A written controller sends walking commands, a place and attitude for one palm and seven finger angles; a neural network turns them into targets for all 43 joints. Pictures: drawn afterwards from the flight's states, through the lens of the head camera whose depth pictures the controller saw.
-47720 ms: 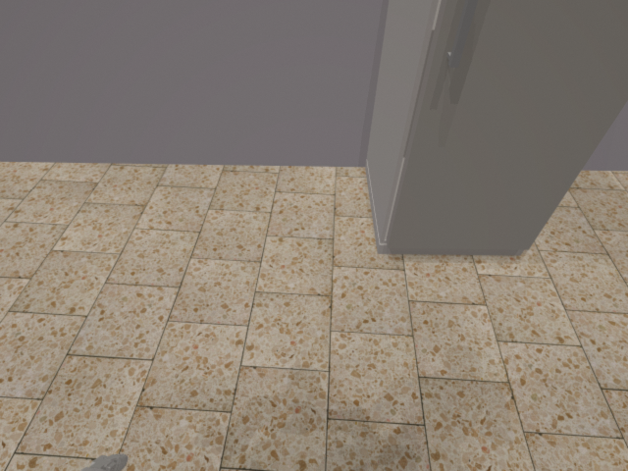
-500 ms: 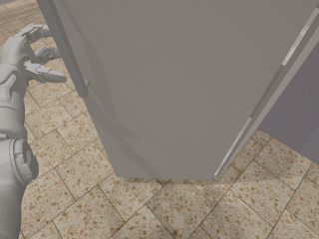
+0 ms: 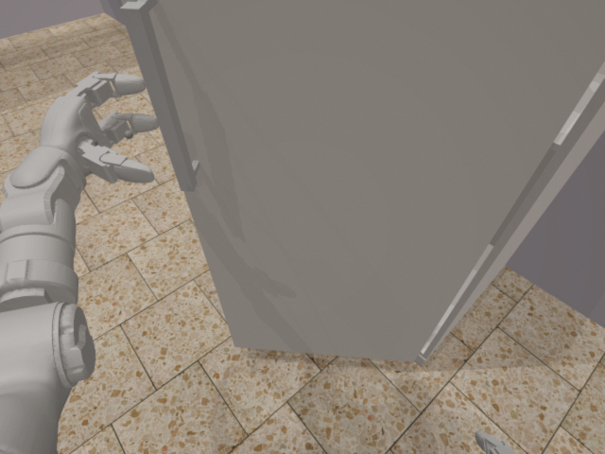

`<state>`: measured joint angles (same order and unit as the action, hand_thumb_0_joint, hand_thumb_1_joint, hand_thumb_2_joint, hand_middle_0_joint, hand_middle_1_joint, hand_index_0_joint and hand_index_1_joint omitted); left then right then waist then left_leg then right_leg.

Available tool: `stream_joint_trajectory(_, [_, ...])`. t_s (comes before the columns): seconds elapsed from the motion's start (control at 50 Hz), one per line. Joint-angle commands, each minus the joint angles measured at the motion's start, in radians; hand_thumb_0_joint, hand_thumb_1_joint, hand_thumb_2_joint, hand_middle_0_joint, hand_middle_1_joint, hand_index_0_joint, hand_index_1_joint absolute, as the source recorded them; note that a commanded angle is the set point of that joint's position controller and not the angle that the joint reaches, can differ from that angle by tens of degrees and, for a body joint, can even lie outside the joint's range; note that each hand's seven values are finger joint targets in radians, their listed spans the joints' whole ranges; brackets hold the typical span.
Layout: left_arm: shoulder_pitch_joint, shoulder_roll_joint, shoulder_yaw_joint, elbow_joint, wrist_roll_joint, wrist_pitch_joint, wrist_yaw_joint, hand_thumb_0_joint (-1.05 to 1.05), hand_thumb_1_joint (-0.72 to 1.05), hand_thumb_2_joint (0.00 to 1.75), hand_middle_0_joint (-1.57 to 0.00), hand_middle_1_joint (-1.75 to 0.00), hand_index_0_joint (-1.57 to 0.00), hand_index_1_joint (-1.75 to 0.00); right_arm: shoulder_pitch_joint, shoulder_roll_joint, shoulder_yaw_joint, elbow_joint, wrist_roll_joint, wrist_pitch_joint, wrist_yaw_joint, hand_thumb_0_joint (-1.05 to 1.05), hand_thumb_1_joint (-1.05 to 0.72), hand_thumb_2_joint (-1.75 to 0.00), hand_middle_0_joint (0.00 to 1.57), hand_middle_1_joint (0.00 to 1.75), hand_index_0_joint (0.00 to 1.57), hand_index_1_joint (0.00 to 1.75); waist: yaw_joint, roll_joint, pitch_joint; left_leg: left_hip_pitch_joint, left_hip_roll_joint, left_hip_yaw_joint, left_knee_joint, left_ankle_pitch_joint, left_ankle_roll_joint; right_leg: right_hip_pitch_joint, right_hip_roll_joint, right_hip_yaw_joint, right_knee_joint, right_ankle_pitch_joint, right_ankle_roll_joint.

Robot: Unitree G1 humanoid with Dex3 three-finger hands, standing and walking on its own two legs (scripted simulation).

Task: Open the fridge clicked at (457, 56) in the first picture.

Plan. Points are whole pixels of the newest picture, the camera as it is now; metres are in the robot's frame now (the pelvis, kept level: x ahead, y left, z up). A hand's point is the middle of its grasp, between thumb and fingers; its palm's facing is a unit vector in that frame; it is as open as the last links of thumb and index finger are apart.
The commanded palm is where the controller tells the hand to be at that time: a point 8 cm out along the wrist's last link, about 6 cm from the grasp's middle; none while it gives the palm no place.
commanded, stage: slide the fingers in behind the handle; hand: left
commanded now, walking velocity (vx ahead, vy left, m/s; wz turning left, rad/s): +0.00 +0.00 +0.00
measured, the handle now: (171, 106) +0.51 +0.19 +0.21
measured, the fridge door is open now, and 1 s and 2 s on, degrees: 41 42 42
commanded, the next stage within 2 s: move the hooked fingers beside the handle in 0.34 s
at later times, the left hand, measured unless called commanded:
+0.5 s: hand (150, 132) +0.44 +0.19 +0.21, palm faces -0.01 -1.00 -0.01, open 14.4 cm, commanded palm +0.42 +0.24 +0.21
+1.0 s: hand (140, 130) +0.45 +0.21 +0.21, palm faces -0.02 -1.00 +0.01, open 14.0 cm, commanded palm +0.43 +0.26 +0.21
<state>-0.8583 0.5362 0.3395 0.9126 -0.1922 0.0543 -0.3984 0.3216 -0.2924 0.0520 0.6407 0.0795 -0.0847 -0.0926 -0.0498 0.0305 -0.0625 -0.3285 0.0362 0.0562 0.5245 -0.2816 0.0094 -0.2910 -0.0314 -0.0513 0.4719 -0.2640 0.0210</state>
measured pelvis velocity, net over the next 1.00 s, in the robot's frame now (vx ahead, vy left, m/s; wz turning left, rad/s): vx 0.00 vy -0.01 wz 0.00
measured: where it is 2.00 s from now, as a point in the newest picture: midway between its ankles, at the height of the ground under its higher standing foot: outside the picture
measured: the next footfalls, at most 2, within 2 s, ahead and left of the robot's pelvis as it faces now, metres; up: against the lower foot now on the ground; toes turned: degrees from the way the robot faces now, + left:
none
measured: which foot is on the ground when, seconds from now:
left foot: down 0.00-1.00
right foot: down 0.00-1.00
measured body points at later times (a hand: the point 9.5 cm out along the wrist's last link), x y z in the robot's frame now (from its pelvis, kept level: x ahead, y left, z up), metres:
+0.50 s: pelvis +0.00 -0.01 +0.00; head +0.01 -0.02 +0.45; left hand +0.44 +0.25 +0.22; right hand +0.09 -0.26 -0.11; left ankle -0.01 +0.11 -0.74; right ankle -0.02 -0.13 -0.74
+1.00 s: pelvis +0.00 -0.01 +0.00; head +0.01 -0.02 +0.45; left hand +0.44 +0.26 +0.22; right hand +0.09 -0.28 -0.11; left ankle -0.01 +0.11 -0.74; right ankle -0.02 -0.13 -0.74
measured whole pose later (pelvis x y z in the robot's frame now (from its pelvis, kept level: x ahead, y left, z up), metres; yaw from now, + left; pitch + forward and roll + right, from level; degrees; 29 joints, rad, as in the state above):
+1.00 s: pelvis +0.00 -0.01 +0.00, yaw +0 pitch +4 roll +0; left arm -0.89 0.55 0.36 0.99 -0.17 0.04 -0.37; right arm 0.32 -0.30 0.05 0.66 0.08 -0.08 -0.11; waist -0.06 0.03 -0.05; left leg -0.30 0.04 0.06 0.49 -0.26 0.00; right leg -0.28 -0.02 -0.05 0.47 -0.26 0.01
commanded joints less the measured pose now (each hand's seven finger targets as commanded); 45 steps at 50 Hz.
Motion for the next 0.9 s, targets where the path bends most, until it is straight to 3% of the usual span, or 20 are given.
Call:
stream_joint_trajectory(0.0, [-0.575, 0.188, -0.014, -0.293, -0.015, -0.067, 0.034, 0.00, -0.50, 0.30, -0.30, -1.20, -0.30, -1.20, 0.011, -0.146, -0.059, -0.102, -0.006, -0.048, -0.007, 0.00, -0.90, -0.90, 0.20, 0.30, 0.20, 0.30, -0.036, 0.088, -0.312, 0.283, -0.016, -0.065, -0.035, 0.335, 0.017, -0.017, 0.047, -0.001, -0.027, 0.314, -0.046])
stream_joint_trajectory(0.02, [-0.545, 0.207, 0.010, -0.278, -0.015, -0.066, 0.043, 0.00, -0.50, 0.30, -0.30, -1.20, -0.30, -1.20, 0.014, -0.146, -0.059, -0.099, -0.006, -0.049, -0.007, 0.00, -0.90, -0.90, 0.20, 0.30, 0.20, 0.30, -0.025, 0.058, -0.323, 0.283, -0.013, -0.072, -0.033, 0.350, 0.015, -0.008, 0.048, -0.002, -0.023, 0.319, -0.048])
stream_joint_trajectory(0.04, [-0.546, 0.179, -0.009, -0.269, -0.017, -0.064, 0.044, 0.00, -0.50, 0.30, -0.30, -1.20, -0.30, -1.20, 0.007, -0.144, -0.057, -0.097, -0.007, -0.049, -0.007, 0.00, -0.90, -0.90, 0.20, 0.30, 0.20, 0.30, -0.030, 0.067, -0.314, 0.286, -0.013, -0.067, -0.032, 0.354, 0.015, -0.013, 0.047, -0.001, -0.024, 0.326, -0.047])
stream_joint_trajectory(0.06, [-0.532, 0.199, 0.013, -0.273, -0.025, -0.070, 0.050, 0.00, -0.50, 0.30, -0.30, -1.20, -0.30, -1.20, 0.013, -0.144, -0.057, -0.097, -0.009, -0.045, -0.006, 0.00, -0.90, -0.90, 0.20, 0.30, 0.20, 0.30, -0.021, 0.021, -0.330, 0.278, -0.014, -0.070, -0.031, 0.374, 0.016, 0.021, 0.049, -0.007, -0.021, 0.343, -0.049])
stream_joint_trajectory(0.1, [-0.532, 0.161, -0.011, -0.245, -0.024, -0.052, 0.053, 0.00, -0.50, 0.30, -0.30, -1.20, -0.30, -1.20, -0.005, -0.140, -0.055, -0.098, -0.005, -0.044, -0.005, 0.00, -0.90, -0.90, 0.20, 0.30, 0.20, 0.30, -0.025, 0.002, -0.303, 0.261, -0.013, -0.066, -0.035, 0.371, 0.017, 0.015, 0.046, -0.004, -0.019, 0.357, -0.045])
stream_joint_trajectory(0.12, [-0.529, 0.182, 0.012, -0.234, -0.021, -0.046, 0.060, 0.00, -0.50, 0.30, -0.30, -1.20, -0.30, -1.20, -0.004, -0.140, -0.056, -0.096, -0.007, -0.044, -0.003, 0.00, -0.90, -0.90, 0.20, 0.30, 0.20, 0.30, -0.018, -0.006, -0.300, 0.252, -0.015, -0.063, -0.037, 0.354, 0.018, 0.017, 0.045, -0.002, -0.022, 0.351, -0.044])
stream_joint_trajectory(0.18, [-0.541, 0.190, 0.005, -0.248, 0.000, -0.038, 0.079, 0.00, -0.50, 0.30, -0.30, -1.20, -0.30, -1.20, -0.013, -0.138, -0.051, -0.102, -0.007, -0.032, -0.001, 0.00, -0.90, -0.90, 0.20, 0.30, 0.20, 0.30, -0.009, 0.043, -0.297, 0.238, -0.018, -0.058, -0.040, 0.372, 0.018, 0.036, 0.039, 0.003, -0.017, 0.369, -0.047])
stream_joint_trajectory(0.2, [-0.548, 0.153, -0.022, -0.271, 0.005, -0.038, 0.084, 0.00, -0.50, 0.30, -0.30, -1.20, -0.30, -1.20, -0.018, -0.133, -0.053, -0.107, -0.006, -0.034, 0.001, 0.00, -0.90, -0.90, 0.20, 0.30, 0.20, 0.30, -0.015, 0.050, -0.300, 0.254, -0.017, -0.058, -0.037, 0.383, 0.017, 0.026, 0.039, 0.002, -0.017, 0.370, -0.046])
stream_joint_trajectory(0.28, [-0.513, 0.155, -0.003, -0.358, -0.010, -0.055, 0.090, 0.00, -0.50, 0.30, -0.30, -1.20, -0.30, -1.20, -0.023, -0.131, -0.058, -0.116, -0.009, -0.036, 0.003, 0.00, -0.90, -0.90, 0.20, 0.30, 0.20, 0.30, 0.000, 0.032, -0.372, 0.305, -0.012, -0.060, -0.033, 0.447, 0.017, 0.073, 0.044, 0.003, -0.015, 0.416, -0.048])
stream_joint_trajectory(0.36, [-0.507, 0.084, -0.051, -0.377, -0.028, -0.045, 0.086, 0.00, -0.50, 0.30, -0.30, -1.20, -0.30, -1.20, -0.035, -0.126, -0.056, -0.110, -0.006, -0.040, 0.000, 0.00, -0.90, -0.90, 0.20, 0.30, 0.20, 0.30, -0.006, 0.011, -0.333, 0.301, -0.011, -0.058, -0.046, 0.416, 0.020, 0.072, 0.046, -0.002, -0.031, 0.388, -0.048])
stream_joint_trajectory(0.42, [-0.549, 0.110, -0.036, -0.374, -0.025, -0.034, 0.090, 0.00, -0.50, 0.30, -0.30, -1.20, -0.30, -1.20, -0.035, -0.131, -0.057, -0.093, -0.005, -0.043, -0.006, 0.00, -0.90, -0.90, 0.20, 0.30, 0.20, 0.30, -0.015, 0.017, -0.303, 0.288, -0.017, -0.054, -0.058, 0.361, 0.024, 0.063, 0.047, 0.004, -0.045, 0.370, -0.047])
stream_joint_trajectory(0.46, [-0.508, 0.147, -0.004, -0.373, -0.021, -0.034, 0.093, 0.00, -0.50, 0.30, -0.30, -1.20, -0.30, -1.20, -0.031, -0.135, -0.060, -0.092, -0.008, -0.043, -0.008, 0.00, -0.90, -0.90, 0.20, 0.30, 0.20, 0.30, 0.002, 0.004, -0.328, 0.287, -0.018, -0.052, -0.056, 0.385, 0.026, 0.099, 0.045, 0.003, -0.043, 0.387, -0.050])
stream_joint_trajectory(0.54, [-0.512, 0.150, -0.005, -0.340, -0.018, -0.034, 0.083, 0.00, -0.50, 0.30, -0.30, -1.20, -0.30, -1.20, -0.030, -0.133, -0.056, -0.084, -0.008, -0.044, -0.011, 0.00, -0.90, -0.90, 0.20, 0.30, 0.20, 0.30, -0.006, 0.013, -0.298, 0.263, -0.023, -0.047, -0.066, 0.356, 0.027, 0.095, 0.043, 0.006, -0.048, 0.384, -0.048])
stream_joint_trajectory(0.56, [-0.482, 0.191, 0.027, -0.331, -0.019, -0.040, 0.083, 0.00, -0.50, 0.30, -0.30, -1.20, -0.30, -1.20, -0.029, -0.135, -0.058, -0.085, -0.008, -0.041, -0.014, 0.00, -0.90, -0.90, 0.20, 0.30, 0.20, 0.30, 0.007, -0.004, -0.304, 0.254, -0.025, -0.043, -0.060, 0.359, 0.030, 0.118, 0.041, 0.008, -0.048, 0.391, -0.049])
stream_joint_trajectory(0.62, [-0.529, 0.189, 0.012, -0.286, -0.015, -0.044, 0.074, 0.00, -0.50, 0.30, -0.30, -1.20, -0.30, -1.20, -0.029, -0.136, -0.054, -0.079, -0.006, -0.041, -0.019, 0.00, -0.90, -0.90, 0.20, 0.30, 0.20, 0.30, -0.011, 0.011, -0.270, 0.232, -0.028, -0.040, -0.069, 0.311, 0.031, 0.089, 0.040, 0.013, -0.054, 0.363, -0.045])
stream_joint_trajectory(0.66, [-0.507, 0.244, 0.048, -0.261, -0.011, -0.055, 0.069, 0.00, -0.50, 0.30, -0.30, -1.20, -0.30, -1.20, -0.023, -0.142, -0.055, -0.079, -0.006, -0.038, -0.021, 0.00, -0.90, -0.90, 0.20, 0.30, 0.20, 0.30, -0.001, 0.002, -0.278, 0.224, -0.029, -0.038, -0.065, 0.312, 0.033, 0.106, 0.036, 0.016, -0.053, 0.362, -0.046])
stream_joint_trajectory(0.72, [-0.558, 0.225, 0.022, -0.224, -0.003, -0.063, 0.062, 0.00, -0.50, 0.30, -0.30, -1.20, -0.30, -1.20, -0.017, -0.141, -0.054, -0.074, -0.007, -0.040, -0.023, 0.00, -0.90, -0.90, 0.20, 0.30, 0.20, 0.30, -0.018, 0.015, -0.273, 0.218, -0.030, -0.041, -0.063, 0.298, 0.031, 0.080, 0.035, 0.016, -0.049, 0.356, -0.042])
stream_joint_trajectory(0.74, [-0.533, 0.237, 0.035, -0.198, -0.001, -0.065, 0.060, 0.00, -0.50, 0.30, -0.30, -1.20, -0.30, -1.20, -0.012, -0.142, -0.055, -0.075, -0.006, -0.039, -0.023, 0.00, -0.90, -0.90, 0.20, 0.30, 0.20, 0.30, -0.012, -0.009, -0.272, 0.212, -0.028, -0.042, -0.062, 0.293, 0.032, 0.080, 0.037, 0.016, -0.049, 0.350, -0.042])
stream_joint_trajectory(0.8, [-0.513, 0.244, 0.040, -0.203, -0.002, -0.077, 0.052, 0.00, -0.50, 0.30, -0.30, -1.20, -0.30, -1.20, -0.014, -0.143, -0.056, -0.085, -0.007, -0.039, -0.022, 0.00, -0.90, -0.90, 0.20, 0.30, 0.20, 0.30, -0.003, 0.012, -0.312, 0.229, -0.030, -0.038, -0.055, 0.326, 0.032, 0.097, 0.035, 0.019, -0.039, 0.384, -0.042])
stream_joint_trajectory(0.88, [-0.503, 0.291, 0.067, -0.120, -0.004, -0.073, 0.035, 0.00, -0.50, 0.30, -0.30, -1.20, -0.30, -1.20, -0.004, -0.152, -0.055, -0.081, -0.003, -0.029, -0.024, 0.00, -0.90, -0.90, 0.20, 0.30, 0.20, 0.30, -0.008, -0.037, -0.255, 0.166, -0.030, -0.033, -0.058, 0.272, 0.035, 0.087, 0.032, 0.023, -0.044, 0.358, -0.036])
